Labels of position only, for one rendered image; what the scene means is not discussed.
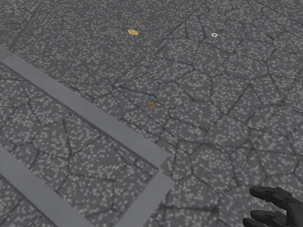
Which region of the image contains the right robot hand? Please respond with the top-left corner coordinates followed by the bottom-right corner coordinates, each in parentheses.
top-left (242, 186), bottom-right (303, 227)

